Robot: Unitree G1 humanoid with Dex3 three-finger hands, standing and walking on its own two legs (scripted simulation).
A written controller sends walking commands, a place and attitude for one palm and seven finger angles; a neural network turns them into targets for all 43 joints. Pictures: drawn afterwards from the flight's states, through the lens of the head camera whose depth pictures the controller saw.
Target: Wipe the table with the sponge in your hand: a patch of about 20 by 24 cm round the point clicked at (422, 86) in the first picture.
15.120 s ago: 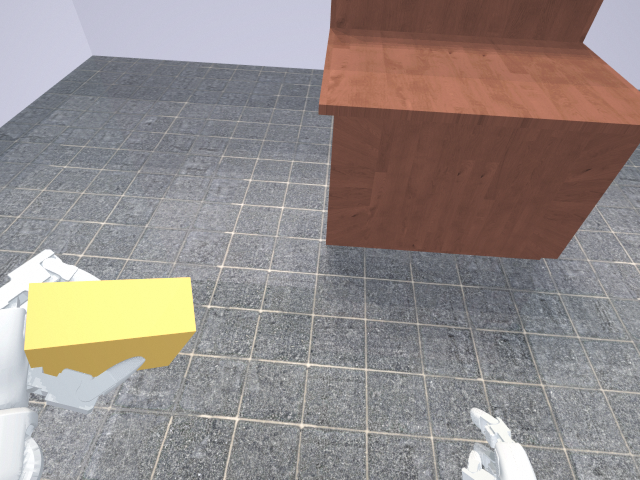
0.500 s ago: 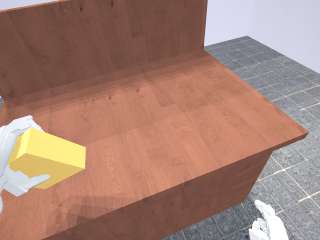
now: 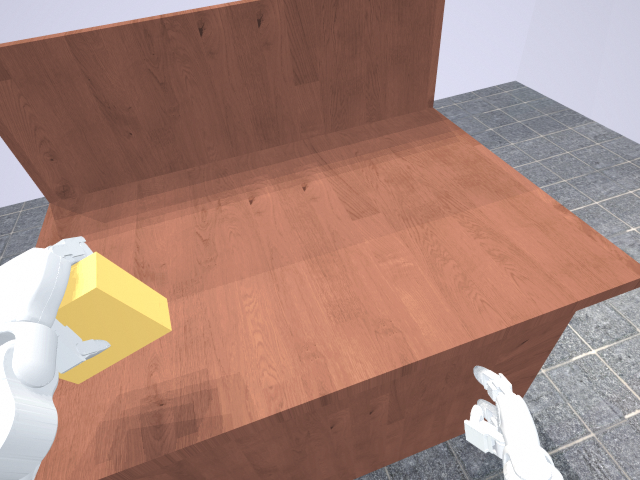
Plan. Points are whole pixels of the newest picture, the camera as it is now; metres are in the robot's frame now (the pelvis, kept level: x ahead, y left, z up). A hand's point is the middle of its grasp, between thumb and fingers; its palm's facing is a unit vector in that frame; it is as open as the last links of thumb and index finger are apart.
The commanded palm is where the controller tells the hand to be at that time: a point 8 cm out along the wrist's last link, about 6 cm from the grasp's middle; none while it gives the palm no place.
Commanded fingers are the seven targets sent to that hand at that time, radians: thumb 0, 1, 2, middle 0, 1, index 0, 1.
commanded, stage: turn the palm down, sponge in hand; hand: left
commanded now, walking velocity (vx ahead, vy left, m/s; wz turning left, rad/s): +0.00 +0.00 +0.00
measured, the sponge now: (99, 328) +0.23 +0.31 +0.11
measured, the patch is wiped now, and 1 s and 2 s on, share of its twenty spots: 0.00 0.00 0.00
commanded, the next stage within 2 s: move the sponge above the wiping area in 0.78 s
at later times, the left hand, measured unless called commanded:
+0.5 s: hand (90, 318) +0.23 +0.31 +0.13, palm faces +0.14 -0.18 -0.97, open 9.6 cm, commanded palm +0.18 +0.30 +0.20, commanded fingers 0.00 0.10 1.30 -1.20 -1.60 -1.20 -1.60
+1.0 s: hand (124, 332) +0.23 +0.26 +0.12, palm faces +0.03 -0.11 -0.99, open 9.6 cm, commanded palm +0.19 +0.27 +0.20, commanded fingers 0.00 0.10 1.30 -1.20 -1.60 -1.20 -1.60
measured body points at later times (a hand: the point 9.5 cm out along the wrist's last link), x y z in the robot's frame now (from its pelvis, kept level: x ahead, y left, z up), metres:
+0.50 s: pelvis -0.01 +0.02 +0.01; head -0.02 -0.02 +0.45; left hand +0.22 +0.31 +0.18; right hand +0.25 -0.18 -0.07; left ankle +0.02 +0.12 -0.73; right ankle +0.02 -0.10 -0.73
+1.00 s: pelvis +0.00 +0.00 +0.01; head -0.02 -0.05 +0.45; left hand +0.22 +0.27 +0.17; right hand +0.25 -0.19 -0.07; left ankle +0.02 +0.12 -0.73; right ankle +0.02 -0.10 -0.73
